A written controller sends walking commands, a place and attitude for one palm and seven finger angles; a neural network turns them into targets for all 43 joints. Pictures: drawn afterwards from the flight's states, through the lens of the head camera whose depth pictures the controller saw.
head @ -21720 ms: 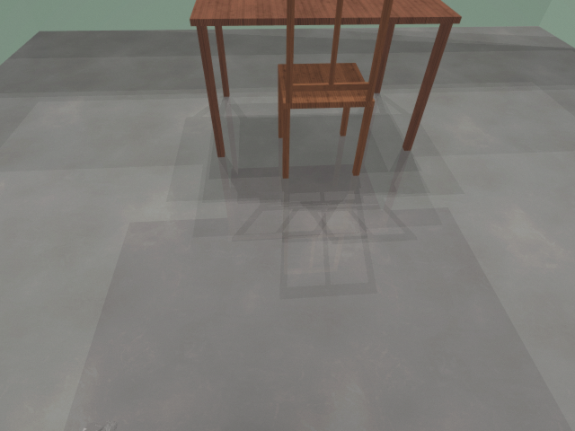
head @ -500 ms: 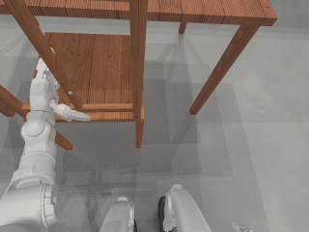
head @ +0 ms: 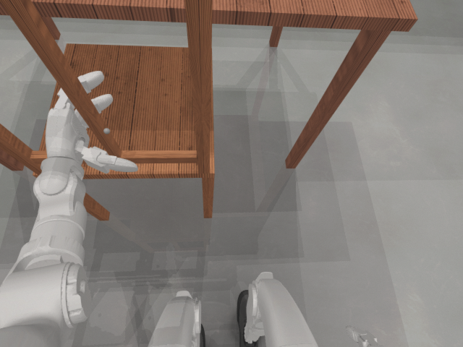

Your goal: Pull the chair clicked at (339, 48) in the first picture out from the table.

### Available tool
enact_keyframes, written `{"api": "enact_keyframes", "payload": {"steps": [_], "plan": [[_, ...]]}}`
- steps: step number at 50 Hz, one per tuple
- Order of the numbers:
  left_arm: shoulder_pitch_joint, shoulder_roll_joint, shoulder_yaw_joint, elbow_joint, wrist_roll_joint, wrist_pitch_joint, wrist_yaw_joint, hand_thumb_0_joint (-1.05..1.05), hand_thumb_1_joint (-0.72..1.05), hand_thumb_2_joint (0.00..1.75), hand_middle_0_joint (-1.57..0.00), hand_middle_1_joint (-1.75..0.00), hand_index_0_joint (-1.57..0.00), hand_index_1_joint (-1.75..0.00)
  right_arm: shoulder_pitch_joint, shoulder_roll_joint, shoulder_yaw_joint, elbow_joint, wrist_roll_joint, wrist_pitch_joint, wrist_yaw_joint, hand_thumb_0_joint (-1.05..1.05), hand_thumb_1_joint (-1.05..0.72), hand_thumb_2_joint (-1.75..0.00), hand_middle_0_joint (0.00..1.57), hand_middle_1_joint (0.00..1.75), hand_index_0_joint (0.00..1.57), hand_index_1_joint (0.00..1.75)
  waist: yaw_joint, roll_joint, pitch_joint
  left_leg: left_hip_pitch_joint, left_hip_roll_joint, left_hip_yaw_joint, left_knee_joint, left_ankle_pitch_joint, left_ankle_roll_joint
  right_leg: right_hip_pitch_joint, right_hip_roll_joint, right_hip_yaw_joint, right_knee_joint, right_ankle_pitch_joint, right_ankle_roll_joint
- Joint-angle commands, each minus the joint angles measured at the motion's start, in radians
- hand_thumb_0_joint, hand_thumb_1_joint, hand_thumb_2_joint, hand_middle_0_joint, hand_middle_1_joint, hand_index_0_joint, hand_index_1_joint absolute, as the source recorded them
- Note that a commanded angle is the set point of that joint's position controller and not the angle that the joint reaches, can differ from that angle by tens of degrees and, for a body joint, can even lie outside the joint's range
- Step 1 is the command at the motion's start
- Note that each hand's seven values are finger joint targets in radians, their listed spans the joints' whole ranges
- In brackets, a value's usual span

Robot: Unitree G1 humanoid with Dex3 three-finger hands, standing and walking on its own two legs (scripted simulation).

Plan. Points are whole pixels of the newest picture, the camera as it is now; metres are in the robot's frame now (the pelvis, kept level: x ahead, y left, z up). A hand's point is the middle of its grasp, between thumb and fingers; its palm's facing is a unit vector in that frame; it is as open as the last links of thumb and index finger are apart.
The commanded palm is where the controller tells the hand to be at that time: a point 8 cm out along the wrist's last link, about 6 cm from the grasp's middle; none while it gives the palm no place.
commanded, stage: hook a spindle and tug to test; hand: left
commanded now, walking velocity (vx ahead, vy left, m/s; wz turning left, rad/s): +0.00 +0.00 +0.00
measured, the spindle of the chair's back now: (80, 99) +0.50 +0.22 +0.06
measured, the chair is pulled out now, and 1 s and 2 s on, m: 0.00 0.02 0.10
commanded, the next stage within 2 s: step backward, pulling the chair out in 1.12 s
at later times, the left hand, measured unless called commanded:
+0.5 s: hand (104, 128) +0.47 +0.20 +0.02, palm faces +0.01 -1.00 -0.04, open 5.7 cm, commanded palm +0.44 +0.23 +0.02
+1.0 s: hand (106, 140) +0.45 +0.19 +0.02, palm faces +0.00 -1.00 -0.02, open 5.0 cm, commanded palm +0.41 +0.23 +0.02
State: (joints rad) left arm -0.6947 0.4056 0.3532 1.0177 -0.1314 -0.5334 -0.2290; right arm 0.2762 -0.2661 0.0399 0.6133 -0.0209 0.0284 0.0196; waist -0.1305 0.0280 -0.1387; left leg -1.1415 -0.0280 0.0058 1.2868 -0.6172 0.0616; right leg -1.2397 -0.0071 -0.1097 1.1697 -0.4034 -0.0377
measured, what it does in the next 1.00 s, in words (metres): stands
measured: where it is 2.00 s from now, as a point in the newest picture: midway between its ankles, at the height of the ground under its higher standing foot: outside the picture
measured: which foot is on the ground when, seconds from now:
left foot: down 0.00-1.00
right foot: down 0.00-1.00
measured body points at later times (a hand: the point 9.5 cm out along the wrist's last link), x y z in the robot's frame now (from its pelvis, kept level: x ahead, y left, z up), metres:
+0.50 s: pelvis +0.01 +0.00 +0.00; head +0.17 +0.02 +0.43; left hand +0.46 +0.25 +0.02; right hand +0.07 -0.26 -0.11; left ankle -0.01 +0.08 -0.62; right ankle +0.07 -0.11 -0.62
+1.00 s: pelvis +0.03 +0.02 +0.02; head +0.18 +0.03 +0.44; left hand +0.44 +0.24 +0.02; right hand +0.12 -0.24 -0.10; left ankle -0.01 +0.08 -0.62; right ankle +0.07 -0.11 -0.62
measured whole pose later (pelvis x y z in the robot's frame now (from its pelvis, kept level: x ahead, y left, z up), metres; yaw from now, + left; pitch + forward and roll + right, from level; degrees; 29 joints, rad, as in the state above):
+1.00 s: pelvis +0.03 +0.02 +0.02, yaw -2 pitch +27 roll -4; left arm -0.41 0.31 0.27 0.70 -0.18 -0.48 -0.19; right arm 0.28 -0.25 0.01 0.57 0.00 0.03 0.05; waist -0.10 0.04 -0.17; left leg -1.04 -0.02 0.02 1.21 -0.63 0.07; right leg -1.15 0.01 -0.08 1.10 -0.42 -0.01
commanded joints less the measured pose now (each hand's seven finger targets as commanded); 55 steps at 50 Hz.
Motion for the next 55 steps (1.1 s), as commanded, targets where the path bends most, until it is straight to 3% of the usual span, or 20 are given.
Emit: {"api": "enact_keyframes", "payload": {"steps": [1, 6, 9, 12, 14, 17, 20, 21, 24, 25, 33, 35, 39, 40, 43, 45, 47, 50, 53, 55], "plan": [[-0.373, 0.183, -0.004, -0.225, -0.001, -0.074, -0.012, 0.00, -0.22, 0.42, -0.41, -1.18, -0.41, -1.18, 0.144, -0.172, -0.070, -0.060, -0.004, -0.019, -0.015, 0.00, -0.90, -0.90, 0.20, 0.30, 0.20, 0.30, -0.030, 0.123, -0.544, 0.251, 0.023, -0.091, -0.177, 0.463, -0.065, 0.403, 0.016, 0.092, -0.089, 0.219, 0.009], [-0.358, 0.176, -0.011, -0.224, -0.010, -0.072, -0.017, 0.00, 0.06, 0.54, -0.50, -1.45, -0.50, -1.45, 0.144, -0.175, -0.071, -0.058, -0.002, -0.017, -0.014, 0.00, -0.90, -0.90, 0.20, 0.30, 0.20, 0.30, -0.035, 0.085, -0.529, 0.234, 0.027, -0.093, -0.177, 0.471, -0.062, 0.417, 0.018, 0.090, -0.091, 0.235, 0.010], [-0.350, 0.190, -0.002, -0.226, -0.007, -0.073, -0.017, 0.00, 0.23, 0.61, -0.50, -1.45, -0.50, -1.45, 0.148, -0.175, -0.070, -0.060, -0.002, -0.016, -0.014, 0.00, -0.90, -0.90, 0.20, 0.30, 0.20, 0.30, -0.034, 0.077, -0.538, 0.210, 0.022, -0.080, -0.175, 0.450, -0.051, 0.448, 0.018, 0.100, -0.098, 0.246, 0.010], [-0.331, 0.169, -0.017, -0.222, -0.004, -0.072, -0.020, 0.00, 0.40, 0.68, -0.50, -1.45, -0.50, -1.45, 0.147, -0.172, -0.070, -0.058, -0.002, -0.015, -0.010, 0.00, -0.90, -0.90, 0.20, 0.30, 0.20, 0.30, -0.029, 0.112, -0.521, 0.228, 0.024, -0.081, -0.183, 0.453, -0.055, 0.427, 0.017, 0.096, -0.100, 0.233, 0.008], [-0.343, 0.194, -0.002, -0.233, -0.005, -0.076, -0.021, 0.00, 0.51, 0.73, -0.50, -1.45, -0.50, -1.45, 0.149, -0.175, -0.071, -0.056, -0.002, -0.014, -0.012, 0.00, -0.90, -0.90, 0.20, 0.30, 0.20, 0.30, -0.030, 0.108, -0.528, 0.236, 0.025, -0.083, -0.179, 0.474, -0.056, 0.432, 0.019, 0.095, -0.096, 0.247, 0.006], [-0.311, 0.159, -0.023, -0.251, -0.013, -0.075, -0.024, 0.00, 0.68, 0.80, -0.50, -1.45, -0.50, -1.45, 0.146, -0.171, -0.073, -0.062, -0.001, -0.013, -0.008, 0.00, -0.90, -0.90, 0.20, 0.30, 0.20, 0.30, -0.026, 0.127, -0.538, 0.270, 0.028, -0.083, -0.183, 0.517, -0.063, 0.427, 0.018, 0.092, -0.101, 0.267, 0.007], [-0.325, 0.176, -0.007, -0.245, -0.020, -0.072, -0.022, 0.00, 0.84, 0.88, -0.50, -1.45, -0.50, -1.45, 0.148, -0.174, -0.072, -0.056, -0.002, -0.011, -0.011, 0.00, -0.90, -0.90, 0.20, 0.30, 0.20, 0.30, -0.034, 0.086, -0.518, 0.241, 0.029, -0.088, -0.182, 0.498, -0.058, 0.434, 0.019, 0.089, -0.099, 0.266, 0.009], [-0.283, 0.187, 0.009, -0.231, -0.018, -0.069, -0.023, 0.00, 0.90, 0.90, -0.50, -1.45, -0.50, -1.45, 0.149, -0.174, -0.073, -0.059, -0.001, -0.010, -0.010, 0.00, -0.90, -0.90, 0.20, 0.30, 0.20, 0.30, -0.020, 0.098, -0.519, 0.245, 0.028, -0.085, -0.185, 0.511, -0.060, 0.441, 0.019, 0.090, -0.100, 0.272, 0.007], [-0.270, 0.157, -0.018, -0.273, -0.019, -0.072, -0.024, 0.00, 0.90, 0.90, -0.50, -1.45, -0.50, -1.45, 0.144, -0.170, -0.075, -0.069, -0.001, -0.009, -0.008, 0.00, -0.90, -0.90, 0.20, 0.30, 0.20, 0.30, -0.016, 0.133, -0.536, 0.299, 0.034, -0.095, -0.188, 0.585, -0.074, 0.417, 0.019, 0.081, -0.091, 0.285, 0.005], [-0.248, 0.132, -0.030, -0.283, -0.025, -0.070, -0.024, 0.00, 0.90, 0.90, -0.50, -1.45, -0.50, -1.45, 0.143, -0.167, -0.078, -0.068, 0.001, -0.009, -0.005, 0.00, -0.90, -0.90, 0.20, 0.30, 0.20, 0.30, -0.017, 0.131, -0.547, 0.323, 0.038, -0.096, -0.186, 0.609, -0.078, 0.409, 0.020, 0.077, -0.095, 0.290, 0.008], [-0.100, 0.121, -0.025, -0.350, -0.037, -0.051, -0.012, 0.00, 0.90, 0.90, -0.50, -1.45, -0.50, -1.45, 0.130, -0.161, -0.082, -0.092, 0.007, -0.006, 0.005, 0.00, -0.90, -0.90, 0.20, 0.30, 0.20, 0.30, 0.009, 0.077, -0.523, 0.301, 0.042, -0.092, -0.209, 0.637, -0.080, 0.469, 0.022, 0.076, -0.103, 0.324, 0.008], [-0.062, 0.114, -0.028, -0.375, -0.037, -0.049, -0.009, 0.00, 0.90, 0.90, -0.50, -1.45, -0.50, -1.45, 0.125, -0.159, -0.081, -0.099, 0.009, -0.009, 0.008, 0.00, -0.90, -0.90, 0.20, 0.30, 0.20, 0.30, 0.019, 0.115, -0.525, 0.329, 0.045, -0.092, -0.211, 0.674, -0.089, 0.446, 0.021, 0.072, -0.100, 0.323, 0.007], [-0.001, 0.094, -0.039, -0.402, -0.040, -0.043, 0.002, 0.00, 0.90, 0.90, -0.50, -1.45, -0.50, -1.45, 0.124, -0.158, -0.086, -0.108, 0.011, -0.012, 0.009, 0.00, -0.90, -0.90, 0.20, 0.30, 0.20, 0.30, 0.024, 0.087, -0.506, 0.337, 0.050, -0.097, -0.216, 0.709, -0.095, 0.446, 0.023, 0.066, -0.096, 0.332, 0.006], [-0.002, 0.059, -0.064, -0.421, -0.042, -0.042, 0.003, 0.00, 0.90, 0.90, -0.50, -1.45, -0.50, -1.45, 0.123, -0.152, -0.087, -0.108, 0.012, -0.013, 0.010, 0.00, -0.90, -0.90, 0.20, 0.30, 0.20, 0.30, 0.018, 0.089, -0.507, 0.349, 0.051, -0.094, -0.213, 0.731, -0.095, 0.442, 0.022, 0.067, -0.100, 0.344, 0.009], [0.065, 0.061, -0.055, -0.478, -0.045, -0.041, 0.011, 0.00, 0.90, 0.90, -0.50, -1.45, -0.50, -1.45, 0.124, -0.148, -0.092, -0.114, 0.011, -0.018, 0.016, 0.00, -0.90, -0.90, 0.20, 0.30, 0.20, 0.30, 0.041, 0.108, -0.541, 0.372, 0.051, -0.093, -0.214, 0.774, -0.104, 0.468, 0.021, 0.067, -0.097, 0.368, 0.007], [0.088, 0.048, -0.066, -0.490, -0.049, -0.037, 0.014, 0.00, 0.90, 0.90, -0.50, -1.45, -0.50, -1.45, 0.119, -0.148, -0.094, -0.113, 0.015, -0.021, 0.015, 0.00, -0.90, -0.90, 0.20, 0.30, 0.20, 0.30, 0.032, 0.078, -0.519, 0.371, 0.056, -0.093, -0.214, 0.783, -0.104, 0.459, 0.022, 0.063, -0.099, 0.374, 0.008], [0.150, 0.043, -0.062, -0.518, -0.055, -0.035, 0.015, 0.00, 0.90, 0.90, -0.50, -1.45, -0.50, -1.45, 0.114, -0.144, -0.096, -0.120, 0.017, -0.025, 0.016, 0.00, -0.90, -0.90, 0.20, 0.30, 0.20, 0.30, 0.044, 0.065, -0.516, 0.359, 0.054, -0.088, -0.218, 0.783, -0.102, 0.486, 0.021, 0.067, -0.101, 0.390, 0.007], [0.206, 0.025, -0.076, -0.585, -0.055, -0.037, 0.020, 0.00, 0.90, 0.90, -0.50, -1.45, -0.50, -1.45, 0.103, -0.136, -0.095, -0.136, 0.018, -0.034, 0.019, 0.00, -0.90, -0.90, 0.20, 0.30, 0.20, 0.30, 0.061, 0.109, -0.526, 0.374, 0.050, -0.083, -0.227, 0.802, -0.106, 0.501, 0.020, 0.069, -0.099, 0.400, 0.005], [0.222, 0.008, -0.086, -0.596, -0.058, -0.035, 0.030, 0.00, 0.90, 0.90, -0.50, -1.45, -0.50, -1.45, 0.093, -0.135, -0.097, -0.131, 0.020, -0.041, 0.017, 0.00, -0.90, -0.90, 0.20, 0.30, 0.20, 0.30, 0.049, 0.052, -0.478, 0.339, 0.052, -0.078, -0.224, 0.763, -0.099, 0.498, 0.021, 0.067, -0.101, 0.394, 0.007], [0.210, 0.018, -0.079, -0.622, -0.052, -0.043, 0.036, 0.00, 0.90, 0.90, -0.50, -1.45, -0.50, -1.45, 0.094, -0.135, -0.099, -0.130, 0.019, -0.047, 0.013, 0.00, -0.90, -0.90, 0.20, 0.30, 0.20, 0.30, 0.051, 0.070, -0.491, 0.359, 0.053, -0.083, -0.219, 0.790, -0.106, 0.480, 0.021, 0.067, -0.089, 0.394, 0.006]]}}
